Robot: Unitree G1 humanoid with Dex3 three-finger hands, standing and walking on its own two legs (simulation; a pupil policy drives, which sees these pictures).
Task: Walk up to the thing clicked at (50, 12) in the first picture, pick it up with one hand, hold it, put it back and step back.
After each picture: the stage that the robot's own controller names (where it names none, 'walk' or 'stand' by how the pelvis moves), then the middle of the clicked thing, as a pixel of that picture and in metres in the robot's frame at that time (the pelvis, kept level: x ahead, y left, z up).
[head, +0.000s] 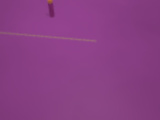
stand; (51, 8) +2.01 +0.40 -0.66
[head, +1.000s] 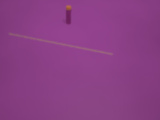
walk; (68, 15) +1.91 +0.14 -0.63
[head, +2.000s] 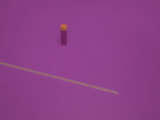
walk; (63, 35) +1.34 +0.14 -0.64
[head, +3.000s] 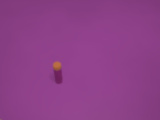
walk; (58, 73) +0.86 +0.18 -0.64
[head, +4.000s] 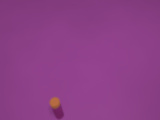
walk; (57, 108) +0.52 +0.22 -0.63
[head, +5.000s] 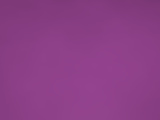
stand; out of the picture +0.36 +0.19 -0.64
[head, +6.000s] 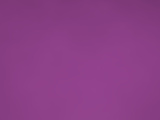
stand; out of the picture +0.35 +0.17 -0.66
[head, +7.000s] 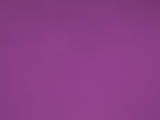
stand; out of the picture +0.35 +0.18 -0.66
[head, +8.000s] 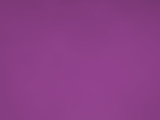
stand; out of the picture +0.35 +0.19 -0.66
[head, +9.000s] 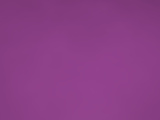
stand; out of the picture +0.34 +0.19 -0.66
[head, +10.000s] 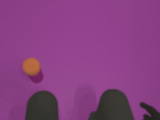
go down; (34, 72) +0.41 +0.19 -0.35
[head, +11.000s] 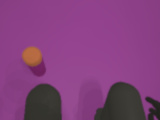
go down; (36, 64) +0.43 +0.19 -0.28
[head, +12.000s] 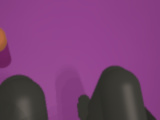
close in; out of the picture +0.43 +0.23 -0.18
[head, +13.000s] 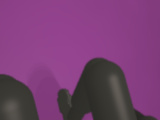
close; out of the picture +0.43 +0.24 -0.16
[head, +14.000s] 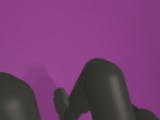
lift; out of the picture +0.42 +0.25 -0.16
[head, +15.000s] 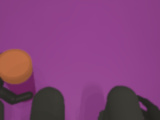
lift; (21, 81) +0.31 +0.20 -0.02
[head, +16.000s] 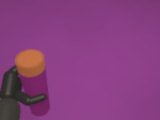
hold; (36, 87) +0.31 +0.15 +0.06
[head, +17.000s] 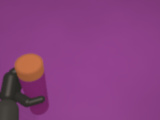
hold; (35, 88) +0.31 +0.16 +0.03
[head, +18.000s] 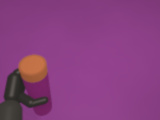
crouch; (38, 89) +0.31 +0.15 +0.03
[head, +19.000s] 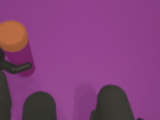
crouch; (20, 54) +0.42 +0.17 -0.05
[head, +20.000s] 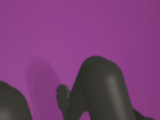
lower; out of the picture +0.44 +0.25 -0.17
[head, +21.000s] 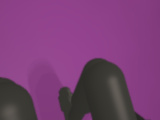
lower; out of the picture +0.42 +0.25 -0.17
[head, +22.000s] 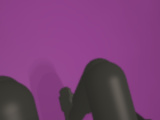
lower; out of the picture +0.42 +0.25 -0.16
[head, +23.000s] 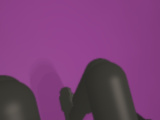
lower; out of the picture +0.42 +0.25 -0.16
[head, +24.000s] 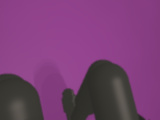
loosen; out of the picture +0.41 +0.22 -0.16
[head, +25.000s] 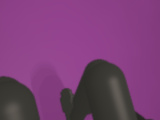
withdraw; out of the picture +0.42 +0.23 -0.17
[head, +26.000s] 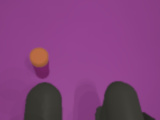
walk; (41, 65) +0.43 +0.17 -0.27
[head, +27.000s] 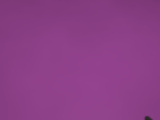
stand; out of the picture +0.34 +0.16 -0.59
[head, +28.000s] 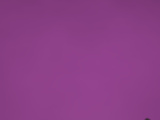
stand; out of the picture +0.36 +0.16 -0.60
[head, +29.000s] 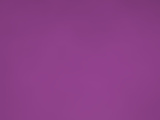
stand; out of the picture +0.35 +0.15 -0.63
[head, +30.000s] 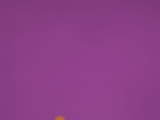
walk; out of the picture +0.37 +0.15 -0.65
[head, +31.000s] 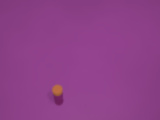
walk; (58, 95) +0.51 +0.14 -0.64
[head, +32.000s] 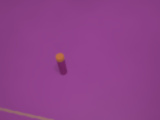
walk; (61, 64) +0.83 +0.23 -0.63
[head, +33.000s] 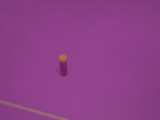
stand; (63, 66) +0.99 +0.16 -0.65
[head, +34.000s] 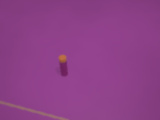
stand; (63, 66) +0.98 +0.17 -0.66
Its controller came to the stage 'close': yes
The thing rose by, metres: 0.68
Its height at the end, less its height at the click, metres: +0.00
